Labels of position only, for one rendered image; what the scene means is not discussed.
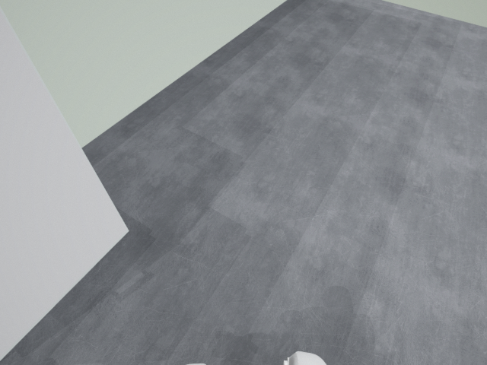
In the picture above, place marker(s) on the fridge door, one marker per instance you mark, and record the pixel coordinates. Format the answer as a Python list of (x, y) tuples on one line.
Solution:
[(56, 220)]

